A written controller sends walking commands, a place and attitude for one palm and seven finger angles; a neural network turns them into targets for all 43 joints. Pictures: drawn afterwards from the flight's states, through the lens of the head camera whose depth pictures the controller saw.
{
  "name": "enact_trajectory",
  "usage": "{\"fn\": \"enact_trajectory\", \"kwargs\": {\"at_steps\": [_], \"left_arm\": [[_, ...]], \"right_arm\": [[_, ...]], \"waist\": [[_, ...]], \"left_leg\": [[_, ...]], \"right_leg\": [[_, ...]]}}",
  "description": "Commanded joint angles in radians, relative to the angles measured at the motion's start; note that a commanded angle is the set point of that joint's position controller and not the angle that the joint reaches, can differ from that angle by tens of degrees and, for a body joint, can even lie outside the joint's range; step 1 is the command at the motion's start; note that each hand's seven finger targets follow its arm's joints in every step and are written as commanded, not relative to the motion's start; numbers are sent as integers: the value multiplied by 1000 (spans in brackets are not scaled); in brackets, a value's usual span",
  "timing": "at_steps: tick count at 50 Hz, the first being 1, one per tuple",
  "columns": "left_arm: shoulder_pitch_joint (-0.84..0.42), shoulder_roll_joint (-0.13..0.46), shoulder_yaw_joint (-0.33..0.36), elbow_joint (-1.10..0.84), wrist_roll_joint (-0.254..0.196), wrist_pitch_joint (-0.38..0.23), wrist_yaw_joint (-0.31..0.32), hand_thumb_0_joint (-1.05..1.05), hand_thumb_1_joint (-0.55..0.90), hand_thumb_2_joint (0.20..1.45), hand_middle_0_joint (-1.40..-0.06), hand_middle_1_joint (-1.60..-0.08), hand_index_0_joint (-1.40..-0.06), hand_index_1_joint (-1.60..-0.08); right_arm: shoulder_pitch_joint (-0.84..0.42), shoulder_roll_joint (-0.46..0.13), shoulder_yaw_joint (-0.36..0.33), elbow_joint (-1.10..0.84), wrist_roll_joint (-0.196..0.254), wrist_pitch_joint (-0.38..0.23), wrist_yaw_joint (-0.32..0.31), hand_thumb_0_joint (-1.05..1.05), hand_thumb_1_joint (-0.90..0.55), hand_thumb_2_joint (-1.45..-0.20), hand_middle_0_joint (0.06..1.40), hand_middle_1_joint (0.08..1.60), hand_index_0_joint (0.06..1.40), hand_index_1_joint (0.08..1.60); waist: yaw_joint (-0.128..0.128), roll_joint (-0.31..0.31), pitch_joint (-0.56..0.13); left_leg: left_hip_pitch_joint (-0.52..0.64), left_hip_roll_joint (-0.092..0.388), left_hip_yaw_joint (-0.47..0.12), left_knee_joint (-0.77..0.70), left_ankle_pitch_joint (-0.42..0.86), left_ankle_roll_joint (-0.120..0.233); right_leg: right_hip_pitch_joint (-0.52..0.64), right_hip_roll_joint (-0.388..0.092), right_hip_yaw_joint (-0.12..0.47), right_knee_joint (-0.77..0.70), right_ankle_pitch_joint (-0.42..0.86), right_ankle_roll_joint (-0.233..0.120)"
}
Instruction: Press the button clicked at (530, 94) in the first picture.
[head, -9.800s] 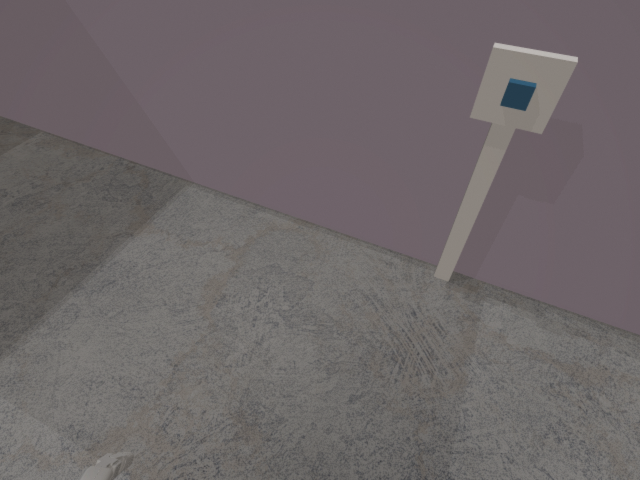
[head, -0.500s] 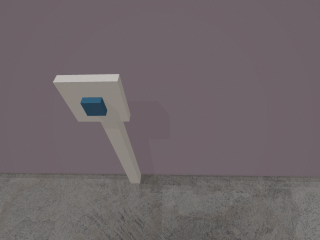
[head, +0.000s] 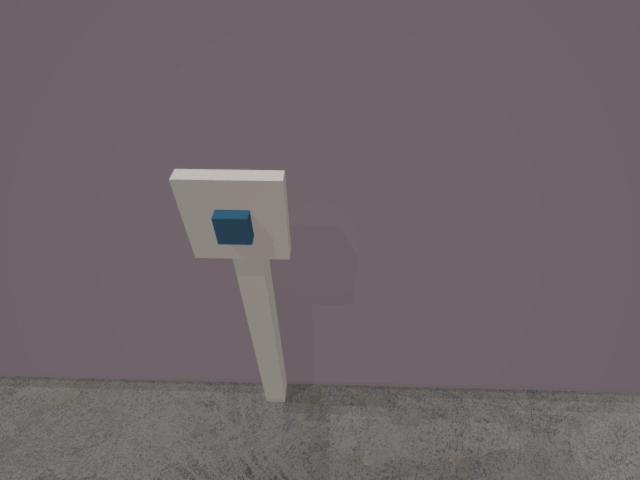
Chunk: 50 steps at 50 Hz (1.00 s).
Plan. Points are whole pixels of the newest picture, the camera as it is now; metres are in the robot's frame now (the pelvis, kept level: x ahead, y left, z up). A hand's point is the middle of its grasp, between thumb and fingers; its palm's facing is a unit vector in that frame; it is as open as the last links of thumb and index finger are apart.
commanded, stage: come to a stop and stand still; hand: left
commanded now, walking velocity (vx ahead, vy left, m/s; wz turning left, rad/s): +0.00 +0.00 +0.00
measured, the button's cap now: (234, 226) +0.50 +0.19 +0.04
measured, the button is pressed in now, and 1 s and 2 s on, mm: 0 0 0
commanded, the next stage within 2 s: look again from close up in 0.28 s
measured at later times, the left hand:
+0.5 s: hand out of the picture +0.04 +0.20 -0.15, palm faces -0.02 -0.95 -0.30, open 7.4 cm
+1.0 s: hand out of the picture +0.12 +0.18 -0.12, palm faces +0.13 -0.95 -0.27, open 7.3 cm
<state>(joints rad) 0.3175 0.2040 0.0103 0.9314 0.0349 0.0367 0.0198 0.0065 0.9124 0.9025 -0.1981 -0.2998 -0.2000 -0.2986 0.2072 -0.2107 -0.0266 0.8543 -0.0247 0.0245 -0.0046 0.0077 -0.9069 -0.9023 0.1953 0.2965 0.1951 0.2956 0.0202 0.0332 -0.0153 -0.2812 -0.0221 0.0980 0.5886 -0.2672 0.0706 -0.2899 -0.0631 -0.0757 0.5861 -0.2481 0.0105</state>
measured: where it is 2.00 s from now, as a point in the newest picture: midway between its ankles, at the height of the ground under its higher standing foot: outside the picture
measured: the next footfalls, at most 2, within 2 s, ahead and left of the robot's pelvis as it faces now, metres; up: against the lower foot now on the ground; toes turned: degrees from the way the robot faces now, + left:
none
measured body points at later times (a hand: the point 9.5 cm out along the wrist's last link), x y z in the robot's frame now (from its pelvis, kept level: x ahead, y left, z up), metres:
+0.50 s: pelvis +0.00 -0.02 +0.01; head -0.01 -0.03 +0.46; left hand +0.05 +0.25 -0.12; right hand +0.02 -0.30 -0.13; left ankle +0.04 +0.07 -0.73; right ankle +0.04 -0.13 -0.73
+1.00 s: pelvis +0.03 -0.04 +0.02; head +0.03 -0.04 +0.46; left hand +0.11 +0.23 -0.10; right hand +0.10 -0.30 -0.13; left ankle +0.04 +0.07 -0.73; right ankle +0.04 -0.13 -0.73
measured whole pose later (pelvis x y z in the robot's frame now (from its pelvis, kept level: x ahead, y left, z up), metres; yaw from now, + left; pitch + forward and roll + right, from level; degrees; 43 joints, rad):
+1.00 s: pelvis +0.03 -0.04 +0.02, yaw +0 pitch -2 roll +0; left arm 0.28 0.24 0.07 0.78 -0.04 0.01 0.02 0.01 0.91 0.90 -0.20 -0.30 -0.21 -0.30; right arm 0.22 -0.27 0.00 0.99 0.01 -0.05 -0.02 0.01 -0.91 -0.90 0.20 0.30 0.20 0.30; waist 0.01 0.02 0.02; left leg -0.17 0.01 0.08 0.41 -0.21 0.01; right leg -0.19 -0.01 -0.09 0.42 -0.20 -0.03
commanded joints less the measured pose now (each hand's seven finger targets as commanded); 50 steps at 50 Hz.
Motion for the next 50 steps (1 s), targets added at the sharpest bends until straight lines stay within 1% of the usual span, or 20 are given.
{"fn": "enact_trajectory", "kwargs": {"at_steps": [1,4,9,14,18,21,23,27,29,31,34,35,36,42,44,46,47,48,49,50], "left_arm": [[-18,146,37,-75,-4,-35,3,0,900,900,-200,-300,-200,-300],[-17,154,38,-64,-6,-42,1,0,900,900,-200,-300,-200,-300],[-24,174,37,-34,-8,-49,1,0,900,900,-200,-300,-200,-300],[-34,197,37,-5,-10,-54,1,0,900,900,-200,-300,-200,-300],[-53,220,35,14,-11,-59,1,0,900,900,-200,-300,-200,-300],[-74,234,33,25,-13,-64,1,0,900,900,-200,-300,-200,-300],[-88,239,31,33,-15,-64,0,0,900,900,-200,-300,-200,-300],[-103,246,25,51,-17,-67,0,0,900,900,-200,-300,-200,-300],[-111,248,21,59,-19,-68,0,0,900,900,-200,-300,-200,-300],[-118,248,19,65,-19,-69,2,0,900,900,-200,-300,-200,-300],[-131,249,15,70,-21,-70,2,0,900,900,-200,-300,-200,-300],[-132,252,15,73,-20,-70,3,0,900,900,-200,-300,-200,-300],[-133,249,14,76,-21,-71,3,0,900,900,-200,-300,-200,-300],[-136,244,10,87,-22,-72,5,0,900,900,-200,-300,-200,-300],[-134,239,8,90,-21,-72,5,0,900,900,-200,-300,-200,-300],[-133,238,10,90,-21,-72,6,0,900,900,-200,-300,-200,-300],[-19,137,-1,121,-21,-77,49,0,900,900,-200,-300,-200,-300],[-762,475,347,-1224,-181,-293,30,0,900,900,-228,-330,-228,-330],[-189,371,274,-896,-127,-261,25,0,900,900,-255,-360,-255,-360],[-157,291,229,-841,-181,-256,55,0,900,900,-282,-390,-282,-390]], "right_arm": [[16,-175,-47,-57,-2,-31,-6,0,-900,-900,200,300,200,300],[18,-189,-47,-38,-1,-37,-5,0,-900,-900,200,300,200,300],[25,-201,-45,7,2,-41,-2,0,-900,-900,200,300,200,300],[30,-218,-41,57,3,-43,0,0,-900,-900,200,300,200,300],[33,-226,-38,94,5,-44,2,0,-900,-900,200,300,200,300],[36,-233,-34,116,6,-46,3,0,-900,-900,200,300,200,300],[33,-236,-31,130,6,-49,3,0,-900,-900,200,300,200,300],[19,-241,-23,151,8,-53,3,0,-900,-900,200,300,200,300],[14,-241,-20,160,9,-54,3,0,-900,-900,200,300,200,300],[10,-239,-17,168,10,-54,3,0,-900,-900,200,300,200,300],[3,-239,-11,177,10,-54,2,0,-900,-900,200,300,200,300],[-5,-242,-10,181,10,-53,3,0,-900,-900,200,300,200,300],[-8,-241,-9,182,10,-55,2,0,-900,-900,200,300,200,300],[-29,-238,-2,195,12,-54,-1,0,-900,-900,200,300,200,300],[-33,-232,-2,198,12,-53,-1,0,-900,-900,200,300,200,300],[-36,-231,-1,201,11,-52,-3,0,-900,-900,200,300,200,300],[-18,-142,11,154,22,-60,-1,0,-900,-900,200,300,200,300],[-34,-227,-29,-191,65,-173,-39,0,-900,-900,200,300,200,300],[-117,-195,-11,-177,50,-250,-70,0,-900,-900,200,300,200,300],[-117,-212,-6,-134,60,-270,-79,0,-900,-900,200,300,200,300]], "waist": [[-22,-23,66],[-20,-7,34],[-19,-40,49],[-17,-33,64],[-22,-52,69],[-26,-62,56],[-28,-45,60],[-25,-25,55],[-24,-29,46],[-26,-52,45],[-27,-46,34],[-26,-43,39],[-25,-46,26],[-23,-57,10],[-24,-53,13],[-23,-56,12],[-11,-49,19],[-85,72,-347],[39,215,-242],[-3,205,-166]], "left_leg": [[-107,146,-227,-288,-245,2],[-81,152,-231,-304,-228,4],[-80,149,-228,-320,-231,0],[-86,143,-223,-331,-237,-7],[-61,134,-205,-312,-206,-15],[-32,130,-189,-292,-152,-21],[-28,131,-189,-298,-139,-25],[-16,135,-181,-303,-92,-30],[0,135,-174,-299,-53,-33],[21,134,-161,-287,-5,-35],[40,135,-156,-285,26,-39],[44,138,-154,-283,50,-39],[57,139,-152,-280,77,-39],[93,146,-142,-279,141,-44],[99,144,-141,-284,134,-45],[107,147,-139,-279,164,-45],[67,165,-68,-110,115,-71],[247,-6,-107,-215,219,-53],[248,13,-47,-221,260,-41],[150,19,-57,-205,172,-67]], "right_leg": [[5,-8,57,-94,-71,-43],[23,-13,58,-104,-49,-44],[34,-30,75,-147,-76,-48],[40,-45,96,-186,-118,-50],[22,-62,123,-230,-160,-55],[24,-74,139,-253,-155,-59],[26,-75,143,-260,-151,-60],[56,-77,140,-267,-97,-59],[72,-78,141,-272,-64,-57],[73,-83,141,-278,-41,-57],[87,-82,143,-287,-19,-56],[90,-81,140,-286,6,-56],[102,-82,135,-281,35,-55],[134,-80,123,-281,123,-50],[131,-80,124,-288,117,-48],[143,-79,121,-284,159,-48],[126,-131,144,-240,352,-11],[181,11,75,-173,275,-44],[144,40,34,-144,143,-74],[103,34,1,-156,72,-67]]}}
